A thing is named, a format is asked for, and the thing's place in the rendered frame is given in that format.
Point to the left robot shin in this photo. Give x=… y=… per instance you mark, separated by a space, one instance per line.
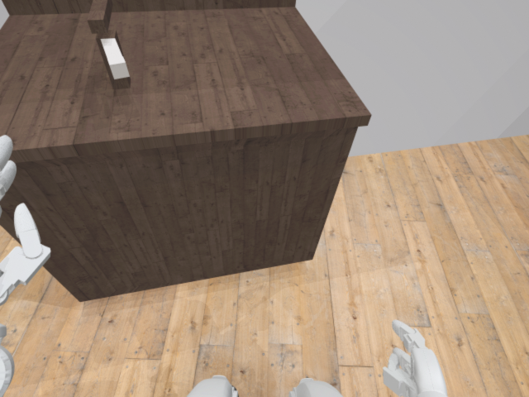
x=220 y=377

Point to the robot left hand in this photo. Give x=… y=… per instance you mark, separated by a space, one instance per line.
x=21 y=264

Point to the robot right hand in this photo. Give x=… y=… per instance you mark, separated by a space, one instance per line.
x=420 y=372

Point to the tap lever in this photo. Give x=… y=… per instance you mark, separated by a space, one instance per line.
x=115 y=58

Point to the counter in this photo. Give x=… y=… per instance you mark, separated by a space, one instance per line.
x=220 y=154

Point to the right robot thigh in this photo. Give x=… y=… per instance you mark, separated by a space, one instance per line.
x=314 y=388

